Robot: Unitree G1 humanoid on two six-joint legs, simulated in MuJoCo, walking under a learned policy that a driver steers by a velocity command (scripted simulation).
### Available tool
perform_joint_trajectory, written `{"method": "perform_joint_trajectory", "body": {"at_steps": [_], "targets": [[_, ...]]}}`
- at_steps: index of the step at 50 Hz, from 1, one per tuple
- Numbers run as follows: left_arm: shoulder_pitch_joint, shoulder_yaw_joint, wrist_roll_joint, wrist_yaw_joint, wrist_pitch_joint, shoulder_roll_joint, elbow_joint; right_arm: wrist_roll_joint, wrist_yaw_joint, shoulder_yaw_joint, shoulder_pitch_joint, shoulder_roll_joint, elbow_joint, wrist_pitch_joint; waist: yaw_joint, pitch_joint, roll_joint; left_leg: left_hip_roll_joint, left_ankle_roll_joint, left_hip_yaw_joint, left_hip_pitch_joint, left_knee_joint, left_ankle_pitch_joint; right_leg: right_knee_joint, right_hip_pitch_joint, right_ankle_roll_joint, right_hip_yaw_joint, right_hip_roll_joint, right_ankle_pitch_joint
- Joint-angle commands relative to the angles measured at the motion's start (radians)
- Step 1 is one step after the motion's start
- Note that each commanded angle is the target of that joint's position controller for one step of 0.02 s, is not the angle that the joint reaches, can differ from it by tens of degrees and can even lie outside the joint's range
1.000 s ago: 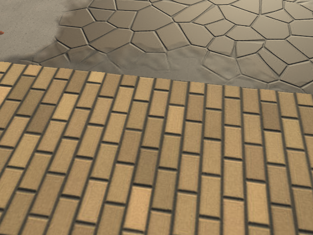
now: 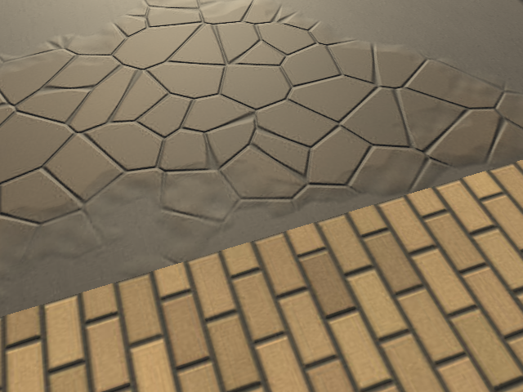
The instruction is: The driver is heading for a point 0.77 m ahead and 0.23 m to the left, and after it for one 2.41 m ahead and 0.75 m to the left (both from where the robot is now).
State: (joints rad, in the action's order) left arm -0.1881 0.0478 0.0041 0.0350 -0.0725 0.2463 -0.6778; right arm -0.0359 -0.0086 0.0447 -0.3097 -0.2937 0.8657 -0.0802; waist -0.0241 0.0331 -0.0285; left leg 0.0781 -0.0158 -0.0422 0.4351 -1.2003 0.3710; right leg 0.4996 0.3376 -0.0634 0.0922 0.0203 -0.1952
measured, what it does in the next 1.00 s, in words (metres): walks ahead, turning left: left foot, then right foot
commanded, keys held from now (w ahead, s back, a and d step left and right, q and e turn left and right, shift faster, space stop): w+q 0.80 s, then w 0.12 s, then w+e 0.08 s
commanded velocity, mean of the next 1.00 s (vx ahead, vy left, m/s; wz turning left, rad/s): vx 0.50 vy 0.00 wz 0.45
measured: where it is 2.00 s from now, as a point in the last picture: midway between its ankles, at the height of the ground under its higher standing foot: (165, 217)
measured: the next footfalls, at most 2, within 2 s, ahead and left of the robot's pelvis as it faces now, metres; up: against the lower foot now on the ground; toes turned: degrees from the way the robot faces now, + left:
left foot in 0.44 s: +0.40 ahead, +0.20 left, +0.00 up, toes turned +15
right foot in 0.88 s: +0.71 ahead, +0.11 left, +0.00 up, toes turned +29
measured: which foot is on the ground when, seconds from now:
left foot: up 0.00-0.42, down 0.44-0.90, up 0.92-1.00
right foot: down 0.00-0.48, up 0.50-0.86, down 0.88-1.00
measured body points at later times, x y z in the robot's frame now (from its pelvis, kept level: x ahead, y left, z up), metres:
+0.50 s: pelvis +0.29 +0.09 -0.02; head +0.31 +0.09 +0.43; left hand +0.20 +0.31 -0.16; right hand +0.50 -0.11 -0.13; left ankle +0.36 +0.19 -0.73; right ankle +0.07 -0.09 -0.68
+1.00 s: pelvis +0.58 +0.15 +0.00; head +0.59 +0.15 +0.45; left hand +0.57 +0.43 -0.11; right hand +0.77 -0.04 -0.13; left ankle +0.44 +0.21 -0.65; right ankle +0.67 +0.09 -0.73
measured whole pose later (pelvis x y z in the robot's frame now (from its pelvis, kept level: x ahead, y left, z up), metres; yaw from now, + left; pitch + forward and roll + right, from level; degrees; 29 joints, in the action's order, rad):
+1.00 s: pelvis +0.58 +0.15 +0.00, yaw +31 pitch +2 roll -1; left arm -0.20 -0.02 0.05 0.01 -0.12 0.24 -0.82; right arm 0.09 -0.05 0.05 -0.31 -0.27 0.87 -0.11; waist 0.00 -0.03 -0.02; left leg -0.07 -0.06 -0.11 0.41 -1.15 0.39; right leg 0.48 0.34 -0.05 0.05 0.02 -0.17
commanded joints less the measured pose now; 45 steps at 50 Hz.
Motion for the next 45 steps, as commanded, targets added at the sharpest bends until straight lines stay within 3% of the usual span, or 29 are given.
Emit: {"method": "perform_joint_trajectory", "body": {"at_steps": [1,6,11,12,13,14,16,18,19,21,22,23,24,25,26,27,28,30,31,33,35,37,39,42,43,44,45], "targets": [[-0.04,0.037,0.003,0.0,-0.041,0.092,0.016,0.002,0.007,0.027,-0.044,-0.066,-0.052,0.019,0.005,-0.089,0.103,0.069,0.007,-0.059,0.149,0.001,-0.115,-0.313,-0.19,-0.169,-0.235,-0.277,0.236],[-0.069,0.049,0.014,-0.024,-0.053,0.109,-0.049,0.008,0.01,0.03,0.047,-0.039,-0.085,0.034,0.012,-0.006,0.084,0.051,0.023,-0.099,0.28,0.166,-0.32,-0.364,-0.207,-0.138,-0.064,-0.259,0.315],[-0.112,0.059,0.004,-0.042,-0.039,0.149,-0.089,0.018,-0.022,0.013,0.207,-0.004,-0.142,0.025,0.073,0.051,0.063,0.035,0.0,-0.01,0.288,0.429,-0.478,-0.376,-0.276,-0.106,0.04,-0.27,0.299],[-0.274,0.0,0.137,0.004,-0.061,0.015,-0.152,0.153,-0.064,-0.029,0.14,0.038,-0.108,0.022,0.07,0.04,0.068,0.044,-0.014,-0.026,0.372,0.43,-0.49,-0.377,-0.411,-0.191,0.0,-0.362,0.322],[-0.314,0.005,0.131,0.016,-0.067,0.027,-0.184,0.147,-0.075,-0.017,0.149,0.033,-0.113,0.021,0.075,0.069,0.071,0.049,-0.022,-0.06,0.45,0.449,-0.454,-0.361,-0.51,-0.198,-0.004,-0.382,0.356],[-0.278,0.009,0.116,0.019,-0.067,0.064,-0.181,0.129,-0.079,-0.015,0.195,0.012,-0.124,0.018,0.07,0.063,0.061,0.033,-0.032,-0.03,0.45,0.496,-0.438,-0.358,-0.536,-0.182,0.03,-0.358,0.366],[-0.262,0.008,0.096,0.013,-0.058,0.106,-0.184,0.11,-0.081,-0.014,0.278,-0.002,-0.152,0.017,0.081,0.055,0.076,-0.012,-0.058,0.048,0.359,0.541,-0.388,-0.359,-0.519,-0.15,0.087,-0.321,0.374],[-0.276,0.007,0.097,0.002,-0.045,0.123,-0.207,0.102,-0.076,-0.019,0.308,-0.002,-0.172,0.022,0.068,0.074,0.104,-0.046,-0.081,0.075,0.285,0.561,-0.296,-0.343,-0.523,-0.139,0.111,-0.333,0.491],[-0.265,0.015,0.097,-0.002,-0.043,0.153,-0.21,0.096,-0.072,-0.013,0.299,-0.016,-0.178,0.019,0.044,0.07,0.112,-0.076,-0.092,0.092,0.239,0.572,-0.252,-0.306,-0.534,-0.135,0.128,-0.338,0.64],[-0.225,0.032,0.098,-0.011,-0.042,0.212,-0.211,0.074,-0.059,0.006,0.197,-0.06,-0.16,0.003,-0.038,0.021,0.114,-0.157,-0.125,0.145,0.038,0.622,-0.277,-0.134,-0.496,-0.099,0.197,-0.317,0.957],[-0.248,0.027,0.111,-0.007,-0.043,0.206,-0.217,0.065,-0.045,0.025,0.084,-0.1,-0.126,-0.011,-0.075,-0.054,0.108,-0.201,-0.158,0.153,-0.188,0.603,-0.356,0.037,-0.39,-0.067,0.217,-0.275,1.013],[-0.34,-0.008,0.14,0.001,-0.053,0.102,-0.211,0.069,-0.017,0.046,-0.126,-0.139,-0.066,-0.009,-0.089,-0.262,0.021,-0.138,-0.266,0.009,-0.681,0.457,-0.504,0.338,-0.051,0.013,0.206,-0.226,0.816],[-0.379,-0.047,0.159,0.041,-0.062,0.042,-0.185,0.074,-0.001,0.059,-0.347,-0.186,0.0,0.002,-0.157,-0.464,-0.114,0.096,-0.447,-0.447,-1.059,0.617,-0.516,0.613,0.243,0.093,0.125,-0.074,-0.042],[-0.164,-0.022,0.08,0.061,-0.054,0.087,-0.151,0.101,-0.01,0.054,-0.466,-0.169,0.063,-0.006,-0.249,-0.348,0.002,0.172,-0.413,-0.642,-1.029,0.8,-0.45,0.856,0.423,0.082,-0.064,0.037,-0.335],[-0.021,-0.024,0.055,0.049,-0.062,0.071,-0.097,0.096,-0.009,0.076,-0.368,-0.2,0.066,-0.035,-0.222,-0.118,-0.018,0.162,-0.331,-0.546,-0.828,0.848,-0.343,0.892,0.561,0.053,-0.179,-0.03,-0.294],[0.007,-0.017,0.079,0.019,-0.065,0.108,-0.081,0.07,-0.013,0.061,-0.242,-0.146,0.054,-0.048,-0.169,-0.05,-0.047,0.13,-0.319,-0.466,-0.606,0.868,-0.278,0.863,0.499,0.039,-0.209,-0.087,-0.254],[-0.03,-0.018,0.104,-0.008,-0.062,0.096,-0.075,0.061,-0.022,0.025,-0.158,-0.057,0.043,-0.056,-0.086,-0.057,-0.044,0.111,-0.322,-0.416,-0.436,0.889,-0.293,0.806,0.39,0.021,-0.215,-0.11,-0.214],[-0.088,-0.043,0.098,-0.033,-0.039,0.006,-0.074,0.069,-0.035,-0.009,-0.001,0.018,-0.007,-0.055,0.038,-0.03,-0.011,0.09,-0.32,-0.369,-0.128,0.978,-0.304,0.716,0.192,0.021,-0.203,-0.141,-0.212],[-0.097,-0.046,0.09,-0.035,-0.028,0.011,-0.068,0.07,-0.037,-0.011,0.043,0.013,-0.03,-0.059,0.057,-0.02,0.002,0.072,-0.316,-0.347,-0.071,1.016,-0.245,0.66,0.18,0.032,-0.185,-0.133,-0.208],[-0.098,-0.045,0.07,-0.036,-0.014,0.042,-0.066,0.084,-0.047,-0.001,0.087,-0.047,-0.059,-0.068,0.061,-0.009,0.015,0.013,-0.283,-0.259,0.052,1.033,-0.216,0.495,0.111,0.069,-0.129,-0.121,-0.081],[0.008,-0.066,0.064,-0.028,0.001,0.006,-0.029,0.092,-0.07,0.01,0.033,-0.082,-0.041,-0.068,0.026,0.011,-0.001,-0.036,-0.258,-0.21,0.122,1.024,-0.266,0.297,0.021,0.096,-0.08,-0.095,0.041],[0.093,-0.074,0.054,-0.017,0.011,0.02,-0.007,0.09,-0.089,0.027,-0.058,-0.112,-0.021,-0.063,-0.023,0.009,-0.015,-0.011,-0.261,-0.259,0.035,0.979,-0.281,0.178,0.033,0.108,-0.081,-0.077,0.143],[0.148,-0.067,0.055,-0.02,0.0,0.063,-0.001,0.093,-0.099,0.035,-0.101,-0.114,-0.016,-0.056,-0.044,0.0,-0.022,0.033,-0.263,-0.328,-0.095,0.92,-0.331,0.085,0.077,0.102,-0.101,-0.067,0.183],[0.185,-0.054,0.043,-0.031,-0.028,0.114,-0.005,0.099,-0.084,0.043,-0.111,-0.117,-0.016,-0.038,-0.033,-0.013,-0.021,0.066,-0.218,-0.385,-0.261,0.825,-0.405,-0.022,0.066,0.04,-0.099,-0.053,0.198],[0.117,-0.039,0.03,-0.036,-0.04,0.148,-0.026,0.107,-0.081,0.04,-0.097,-0.11,-0.016,-0.038,0.007,-0.046,-0.018,0.037,-0.177,-0.366,-0.251,0.76,-0.492,-0.013,-0.049,-0.004,-0.089,-0.056,0.236],[-0.057,-0.026,0.022,-0.041,-0.056,0.177,-0.076,0.116,-0.08,0.026,-0.061,-0.072,-0.032,-0.046,0.081,-0.15,0.029,-0.037,-0.116,-0.311,-0.155,0.579,-0.518,0.045,-0.297,-0.084,-0.131,-0.109,0.276],[-0.268,-0.016,0.032,-0.033,-0.062,0.237,-0.121,0.131,-0.074,-0.005,-0.183,0.054,-0.058,-0.065,0.086,-0.409,0.281,-0.223,-0.025,-0.181,0.054,0.261,-0.137,-0.007,-0.706,-0.338,-0.473,-0.329,0.398]]}}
